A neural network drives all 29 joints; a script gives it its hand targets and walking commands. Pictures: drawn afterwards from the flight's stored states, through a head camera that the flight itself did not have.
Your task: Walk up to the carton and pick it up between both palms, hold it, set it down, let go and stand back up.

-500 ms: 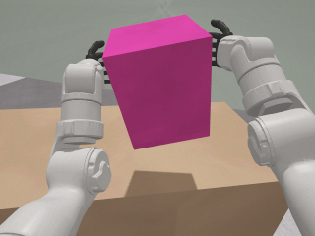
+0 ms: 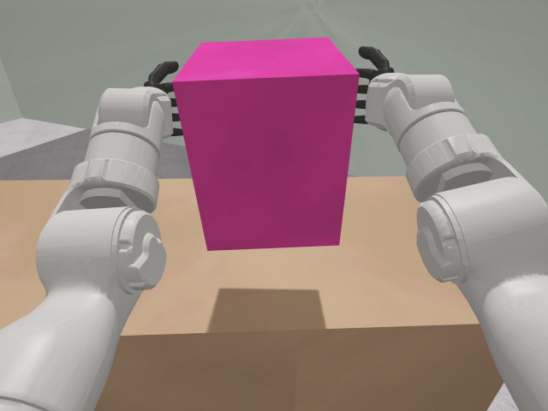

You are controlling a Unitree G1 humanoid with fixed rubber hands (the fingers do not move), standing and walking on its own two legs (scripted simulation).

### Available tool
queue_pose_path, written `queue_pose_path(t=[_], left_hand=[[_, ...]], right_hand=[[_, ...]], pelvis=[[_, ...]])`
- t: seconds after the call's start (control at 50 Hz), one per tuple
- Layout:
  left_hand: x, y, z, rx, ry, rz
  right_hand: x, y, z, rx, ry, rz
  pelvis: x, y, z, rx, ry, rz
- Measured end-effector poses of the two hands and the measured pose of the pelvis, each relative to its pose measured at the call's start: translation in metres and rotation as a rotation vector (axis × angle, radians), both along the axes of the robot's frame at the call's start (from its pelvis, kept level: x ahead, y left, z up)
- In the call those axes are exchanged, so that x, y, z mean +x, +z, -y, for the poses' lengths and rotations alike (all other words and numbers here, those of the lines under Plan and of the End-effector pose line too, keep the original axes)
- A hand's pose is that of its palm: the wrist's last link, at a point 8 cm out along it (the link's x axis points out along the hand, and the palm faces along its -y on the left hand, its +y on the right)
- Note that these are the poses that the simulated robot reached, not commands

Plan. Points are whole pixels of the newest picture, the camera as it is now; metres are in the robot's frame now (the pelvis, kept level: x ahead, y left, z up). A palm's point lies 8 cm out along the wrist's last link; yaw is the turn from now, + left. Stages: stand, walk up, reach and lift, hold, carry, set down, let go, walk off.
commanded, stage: hold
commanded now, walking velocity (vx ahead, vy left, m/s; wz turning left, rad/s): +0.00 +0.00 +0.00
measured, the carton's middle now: (268, 141) +0.42 +0.03 +0.30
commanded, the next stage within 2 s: set down in 0.14 s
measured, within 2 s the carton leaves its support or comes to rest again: neither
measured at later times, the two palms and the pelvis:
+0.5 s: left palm (145, 144) +0.40 +0.21 +0.30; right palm (339, 110) +0.40 -0.07 +0.35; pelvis +0.04 +0.05 +0.00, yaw +0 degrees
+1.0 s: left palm (154, 122) +0.40 +0.20 +0.33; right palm (355, 105) +0.40 -0.09 +0.36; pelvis +0.02 +0.02 +0.01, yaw +1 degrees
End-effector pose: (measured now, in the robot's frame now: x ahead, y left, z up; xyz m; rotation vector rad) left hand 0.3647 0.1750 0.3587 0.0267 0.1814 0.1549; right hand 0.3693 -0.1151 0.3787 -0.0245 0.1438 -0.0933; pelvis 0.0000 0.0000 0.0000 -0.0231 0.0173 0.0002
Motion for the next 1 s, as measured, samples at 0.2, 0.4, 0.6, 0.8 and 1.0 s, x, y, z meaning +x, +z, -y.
queue_pose_path(t=[0.2, 0.4, 0.6, 0.8, 1.0], left_hand=[[0.035, -0.018, -0.028, -0.004, -0.020, 0.031], [0.037, -0.060, -0.043, -0.024, -0.020, 0.065], [0.036, -0.051, -0.038, -0.035, -0.016, 0.072], [0.030, -0.021, -0.035, 0.017, 0.003, 0.101], [0.034, -0.026, -0.020, 0.044, -0.004, 0.079]], right_hand=[[0.027, -0.020, -0.028, -0.033, -0.016, 0.009], [0.034, -0.028, -0.046, 0.004, -0.019, 0.047], [0.029, -0.024, -0.041, 0.051, -0.029, 0.070], [0.027, -0.013, -0.037, 0.090, -0.012, 0.106], [0.032, -0.017, -0.022, 0.077, -0.013, 0.092]], pelvis=[[0.023, 0.004, -0.012, -0.007, -0.002, 0.037], [0.036, 0.003, -0.041, -0.018, 0.017, 0.062], [0.030, 0.002, -0.058, -0.018, -0.011, 0.083], [0.020, 0.004, -0.051, -0.005, -0.007, 0.099], [0.023, 0.005, -0.025, 0.009, 0.009, 0.121]])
